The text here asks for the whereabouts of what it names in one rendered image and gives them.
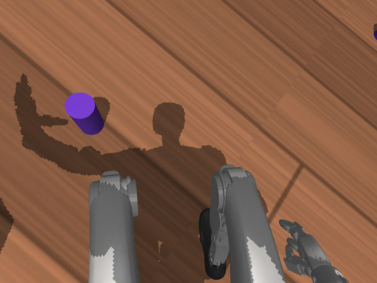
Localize right robot foot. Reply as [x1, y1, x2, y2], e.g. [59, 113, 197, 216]
[199, 208, 226, 280]

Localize right robot arm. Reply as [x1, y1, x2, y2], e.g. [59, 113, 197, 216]
[311, 265, 349, 283]

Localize right robot hand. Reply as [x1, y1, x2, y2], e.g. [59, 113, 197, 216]
[279, 219, 331, 277]

